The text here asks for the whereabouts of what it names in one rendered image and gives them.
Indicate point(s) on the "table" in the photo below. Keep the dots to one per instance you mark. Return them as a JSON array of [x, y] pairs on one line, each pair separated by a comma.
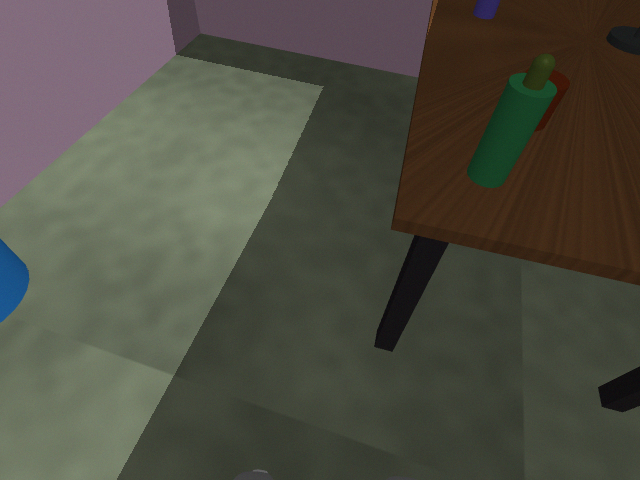
[[572, 199]]

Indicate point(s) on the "desk lamp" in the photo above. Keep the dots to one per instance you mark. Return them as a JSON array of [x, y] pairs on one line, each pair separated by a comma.
[[625, 38]]

